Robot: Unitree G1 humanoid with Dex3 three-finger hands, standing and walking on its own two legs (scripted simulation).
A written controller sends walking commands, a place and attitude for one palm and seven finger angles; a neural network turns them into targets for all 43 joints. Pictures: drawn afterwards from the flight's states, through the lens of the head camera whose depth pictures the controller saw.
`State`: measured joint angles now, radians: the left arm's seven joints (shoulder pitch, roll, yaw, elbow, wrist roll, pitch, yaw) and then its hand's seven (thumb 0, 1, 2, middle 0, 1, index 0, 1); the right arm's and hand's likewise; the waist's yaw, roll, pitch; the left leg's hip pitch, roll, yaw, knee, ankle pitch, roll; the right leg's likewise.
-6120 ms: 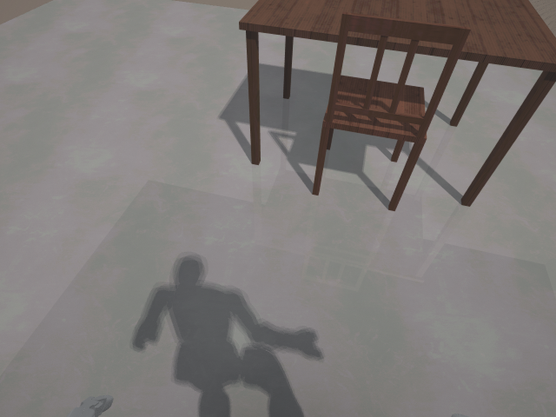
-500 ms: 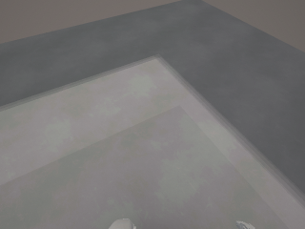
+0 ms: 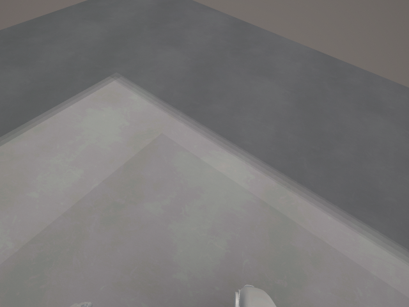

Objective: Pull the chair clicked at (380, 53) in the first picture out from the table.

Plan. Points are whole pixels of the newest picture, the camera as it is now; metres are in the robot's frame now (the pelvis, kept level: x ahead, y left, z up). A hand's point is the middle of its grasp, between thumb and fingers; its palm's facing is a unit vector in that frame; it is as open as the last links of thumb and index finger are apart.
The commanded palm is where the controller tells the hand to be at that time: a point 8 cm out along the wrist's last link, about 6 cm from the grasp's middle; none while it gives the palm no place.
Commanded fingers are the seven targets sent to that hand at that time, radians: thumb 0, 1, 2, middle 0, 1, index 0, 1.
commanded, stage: walk to a spot facing it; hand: left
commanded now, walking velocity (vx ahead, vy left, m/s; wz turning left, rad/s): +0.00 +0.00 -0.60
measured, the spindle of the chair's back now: out of the picture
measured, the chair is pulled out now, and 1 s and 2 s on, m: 0.00 0.00 0.00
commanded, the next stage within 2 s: turn to face it in 0.06 s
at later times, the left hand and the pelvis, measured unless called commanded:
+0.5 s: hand (160, 277) +0.20 +0.11 -0.15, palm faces -0.05 -0.98 -0.18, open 7.3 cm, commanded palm none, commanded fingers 0.00 0.90 0.90 -0.20 -0.30 -0.20 -0.30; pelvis +0.06 -0.05 +0.00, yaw -1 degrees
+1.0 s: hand out of the picture +0.07 +0.22 -0.17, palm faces +0.28 -0.93 -0.25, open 7.4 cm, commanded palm none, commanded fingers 0.00 0.90 0.90 -0.20 -0.30 -0.20 -0.30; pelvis +0.05 -0.01 +0.00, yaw +14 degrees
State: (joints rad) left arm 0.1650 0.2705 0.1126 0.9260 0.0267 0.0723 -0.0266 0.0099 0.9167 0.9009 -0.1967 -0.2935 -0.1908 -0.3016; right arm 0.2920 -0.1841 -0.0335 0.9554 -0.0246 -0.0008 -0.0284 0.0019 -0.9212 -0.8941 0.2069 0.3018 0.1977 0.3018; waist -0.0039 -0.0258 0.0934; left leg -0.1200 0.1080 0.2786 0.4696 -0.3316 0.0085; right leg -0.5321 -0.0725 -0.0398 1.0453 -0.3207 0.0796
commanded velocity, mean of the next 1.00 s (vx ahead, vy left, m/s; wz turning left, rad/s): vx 0.00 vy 0.00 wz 0.44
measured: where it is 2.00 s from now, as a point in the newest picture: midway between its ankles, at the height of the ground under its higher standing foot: outside the picture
